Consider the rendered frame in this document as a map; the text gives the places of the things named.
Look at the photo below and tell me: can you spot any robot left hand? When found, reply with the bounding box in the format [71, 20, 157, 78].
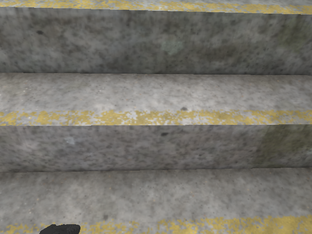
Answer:
[39, 224, 81, 234]

